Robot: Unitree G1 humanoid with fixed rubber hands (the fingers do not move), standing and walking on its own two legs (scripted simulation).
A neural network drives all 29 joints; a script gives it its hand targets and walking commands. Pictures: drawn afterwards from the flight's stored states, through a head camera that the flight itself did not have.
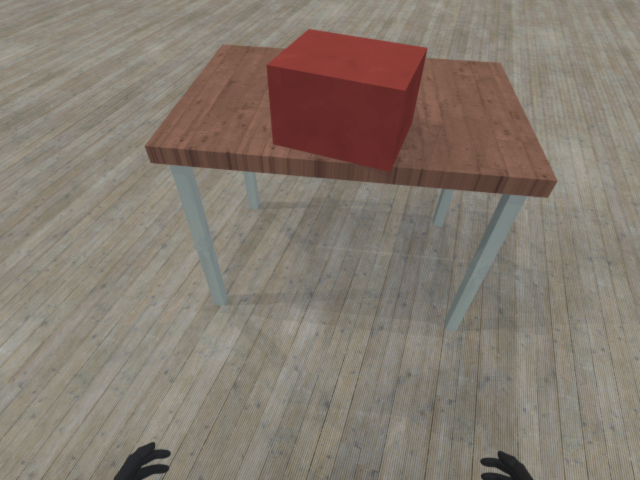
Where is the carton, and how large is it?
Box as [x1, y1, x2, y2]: [267, 29, 426, 171]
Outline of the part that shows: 308,29 267,64 273,143 390,171 411,123 426,48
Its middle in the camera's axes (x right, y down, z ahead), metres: +0.06 -0.35 +0.92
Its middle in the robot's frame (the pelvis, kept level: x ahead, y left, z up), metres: +0.94 -0.04 +0.04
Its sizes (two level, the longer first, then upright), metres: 0.293 0.231 0.189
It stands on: a table, 0.70 m high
